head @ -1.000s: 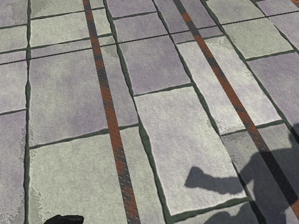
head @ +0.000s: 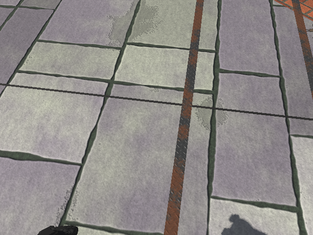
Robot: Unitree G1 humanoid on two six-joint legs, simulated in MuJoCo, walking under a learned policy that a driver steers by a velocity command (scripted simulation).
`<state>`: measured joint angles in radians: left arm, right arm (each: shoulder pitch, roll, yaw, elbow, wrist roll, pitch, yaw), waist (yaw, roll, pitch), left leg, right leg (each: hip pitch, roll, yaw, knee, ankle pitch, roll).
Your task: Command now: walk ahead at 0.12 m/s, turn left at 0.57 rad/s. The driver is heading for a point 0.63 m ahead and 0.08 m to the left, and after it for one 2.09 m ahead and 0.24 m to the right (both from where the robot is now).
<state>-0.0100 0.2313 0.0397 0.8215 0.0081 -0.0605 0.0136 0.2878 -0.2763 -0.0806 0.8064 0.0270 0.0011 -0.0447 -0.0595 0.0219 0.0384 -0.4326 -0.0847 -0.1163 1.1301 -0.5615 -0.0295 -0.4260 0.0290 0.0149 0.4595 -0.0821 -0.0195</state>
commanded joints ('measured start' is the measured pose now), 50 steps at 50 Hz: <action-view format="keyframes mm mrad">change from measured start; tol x16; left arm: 1 19 126 28 -50 11 25 9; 50 200 200 39 143 -27 40 17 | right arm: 1 51 -133 -44 -66 -6 40 -15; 16 -57 -99 -29 -157 -11 43 49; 19 -32 -288 -67 -180 -36 44 21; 50 -170 -61 6 43 -12 -22 18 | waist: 1 37 -119 -130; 16 26 -152 -130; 19 61 324 -128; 36 95 73 -81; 39 13 -180 -120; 50 95 -126 54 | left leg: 1 -189 120 19 110 82 -36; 15 82 133 153 -497 279 33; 17 260 100 149 -702 420 91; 19 466 475 -336 -770 953 332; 25 285 308 -70 -794 854 252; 35 239 281 -106 -762 634 239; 39 221 93 43 -698 352 71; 45 268 114 27 -709 467 79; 50 33 50 108 -571 2 92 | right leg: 1 256 -304 251 -163 124 -200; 15 296 -341 -15 -160 102 -171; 17 219 -286 -67 -28 29 -84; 19 -218 -53 -179 428 -570 82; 24 -149 -83 3 653 -328 77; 34 117 -68 -18 160 -257 68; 38 375 -195 95 -41 267 -28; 40 198 -172 107 -94 -43 -66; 45 206 -117 47 -81 -69 -8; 50 200 -209 224 -195 -702 -124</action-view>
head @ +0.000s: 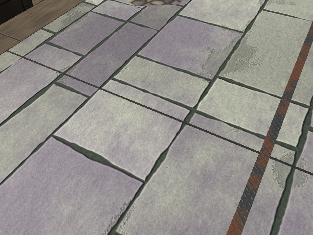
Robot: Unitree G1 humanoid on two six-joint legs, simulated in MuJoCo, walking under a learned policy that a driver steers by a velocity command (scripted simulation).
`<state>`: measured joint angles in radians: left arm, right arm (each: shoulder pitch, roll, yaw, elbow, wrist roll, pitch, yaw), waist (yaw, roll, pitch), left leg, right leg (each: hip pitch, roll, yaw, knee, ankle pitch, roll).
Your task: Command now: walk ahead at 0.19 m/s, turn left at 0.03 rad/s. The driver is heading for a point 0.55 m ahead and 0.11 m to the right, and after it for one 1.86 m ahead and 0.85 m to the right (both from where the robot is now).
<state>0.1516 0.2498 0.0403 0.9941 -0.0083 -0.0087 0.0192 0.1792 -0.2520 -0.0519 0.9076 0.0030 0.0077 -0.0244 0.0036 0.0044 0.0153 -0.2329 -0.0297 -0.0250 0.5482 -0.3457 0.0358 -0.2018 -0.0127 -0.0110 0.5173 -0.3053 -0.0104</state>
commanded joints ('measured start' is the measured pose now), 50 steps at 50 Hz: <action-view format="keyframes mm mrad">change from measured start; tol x32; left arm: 1 64 202 45 -21 -15 -21 13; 26 -361 67 11 -224 -23 -80 -68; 33 244 262 84 -72 3 -71 -53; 50 138 188 51 -58 -10 -44 -4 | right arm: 1 -66 -67 -21 -58 18 -44 2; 33 379 26 19 89 4 -97 16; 50 -174 -82 -18 -111 0 -82 1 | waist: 1 32 -159 93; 9 -130 280 -1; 27 -63 88 129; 33 94 -281 -423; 50 35 -78 -37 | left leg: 1 -203 -7 55 93 -139 20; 7 173 14 69 -97 65 54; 10 400 405 -651 -387 -156 271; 26 275 273 -47 -447 420 131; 30 340 269 8 -134 980 83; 31 214 227 28 82 954 53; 33 -350 -38 -55 719 -220 -18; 50 -239 47 -23 28 373 -73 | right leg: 1 -1 -249 362 -317 -524 -180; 6 -129 -222 265 -299 -288 -155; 12 -669 -61 90 606 -102 -65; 27 -405 -30 -22 0 324 -50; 31 168 27 -48 24 255 -138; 33 669 -380 744 -173 -109 -347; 39 7 -205 284 -362 234 -230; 44 -51 -155 128 -318 763 -235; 50 27 -129 164 -222 630 -177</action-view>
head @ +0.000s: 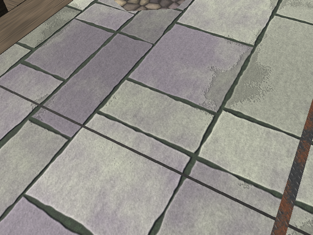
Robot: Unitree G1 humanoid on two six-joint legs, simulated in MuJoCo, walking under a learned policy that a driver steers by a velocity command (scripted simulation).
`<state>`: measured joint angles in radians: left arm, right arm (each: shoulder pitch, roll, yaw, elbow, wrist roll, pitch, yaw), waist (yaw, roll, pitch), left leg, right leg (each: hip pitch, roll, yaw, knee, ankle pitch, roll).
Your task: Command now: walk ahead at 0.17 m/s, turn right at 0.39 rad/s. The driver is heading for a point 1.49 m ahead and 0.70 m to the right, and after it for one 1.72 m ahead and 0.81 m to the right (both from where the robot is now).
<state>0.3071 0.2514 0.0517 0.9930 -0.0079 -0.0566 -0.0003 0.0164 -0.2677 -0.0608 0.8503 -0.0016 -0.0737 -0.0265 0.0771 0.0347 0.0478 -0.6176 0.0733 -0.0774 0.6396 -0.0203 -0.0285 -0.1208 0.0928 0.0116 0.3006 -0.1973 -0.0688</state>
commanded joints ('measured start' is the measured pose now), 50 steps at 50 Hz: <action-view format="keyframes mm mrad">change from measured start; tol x16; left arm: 1 -15 182 41 -59 -13 11 20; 8 134 159 34 -111 -17 39 32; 26 -28 143 65 -249 -5 118 -5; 29 -1 337 102 -294 34 100 17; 50 -160 192 40 -331 -1 84 33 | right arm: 1 -22 -80 -11 -62 4 -1 6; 6 197 -231 -49 -37 -36 -22 -8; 30 -52 -133 -42 -108 -9 75 -12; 50 88 -113 -30 -73 11 39 19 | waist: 1 -40 -111 -70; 5 -113 -84 -161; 7 -51 288 -401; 13 -38 115 -121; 26 -24 91 -151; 28 -62 -315 -113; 50 -82 -169 -127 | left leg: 1 148 -58 14 -92 28 -6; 4 271 -60 3 -224 32 26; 7 848 404 -428 -194 647 312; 11 494 234 -192 -331 13 234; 24 433 260 77 -363 -36 237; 27 304 178 190 -133 -178 89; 29 -89 -67 132 391 -671 -48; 36 -42 -59 16 475 -301 -32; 50 326 -77 45 -167 -214 -11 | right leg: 1 -30 -243 173 22 489 -115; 5 -43 -169 230 267 323 -39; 7 -415 35 84 738 -566 56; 13 -411 -122 29 903 -244 143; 26 -93 -109 -97 240 -37 27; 28 134 -395 355 58 379 -133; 29 20 -491 520 11 395 -292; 32 -12 -346 327 3 195 -154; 50 -37 -257 378 137 368 -134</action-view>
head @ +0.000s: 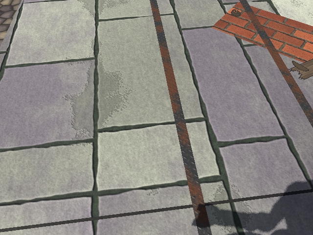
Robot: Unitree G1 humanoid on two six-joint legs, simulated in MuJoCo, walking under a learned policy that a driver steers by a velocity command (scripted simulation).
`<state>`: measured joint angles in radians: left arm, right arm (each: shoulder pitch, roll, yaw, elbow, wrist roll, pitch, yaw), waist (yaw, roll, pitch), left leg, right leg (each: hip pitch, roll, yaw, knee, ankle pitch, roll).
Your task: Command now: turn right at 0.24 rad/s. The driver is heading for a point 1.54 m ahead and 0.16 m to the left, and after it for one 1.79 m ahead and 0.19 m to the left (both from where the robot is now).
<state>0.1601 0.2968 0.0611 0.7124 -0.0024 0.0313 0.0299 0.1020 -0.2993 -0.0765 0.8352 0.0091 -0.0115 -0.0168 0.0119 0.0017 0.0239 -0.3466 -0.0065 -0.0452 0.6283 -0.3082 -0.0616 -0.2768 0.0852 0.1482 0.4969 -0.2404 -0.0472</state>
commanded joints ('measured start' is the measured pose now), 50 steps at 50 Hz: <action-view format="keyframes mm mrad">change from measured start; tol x16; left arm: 1 -5 135 25 -46 -9 -4 4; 50 -26 63 0 143 -20 -77 -11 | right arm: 1 26 -87 -14 -51 -8 -28 13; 44 8 -51 29 119 15 -33 -10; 50 332 -81 0 246 6 -84 25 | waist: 1 -33 -114 -101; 4 31 235 -121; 44 27 -201 129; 50 -135 0 22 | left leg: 1 145 21 -1 -281 231 42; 3 317 276 -234 -253 665 176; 12 204 195 -123 -234 570 230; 17 164 48 10 -208 128 53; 38 175 49 14 -193 208 19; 41 79 -23 99 -77 -120 34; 46 -135 58 35 134 -207 124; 50 404 78 -37 -226 27 143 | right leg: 1 87 -220 233 -47 351 -117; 5 -83 -52 -16 239 -294 65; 10 -65 -94 -70 238 -249 125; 14 155 -82 -113 -130 132 90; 16 199 -174 -23 -48 303 18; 19 63 -153 -17 -95 92 3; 38 71 -123 -46 -100 134 8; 43 40 -294 243 -302 -615 -140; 46 50 -378 330 -328 -496 -186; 50 -190 -157 -17 17 -170 -49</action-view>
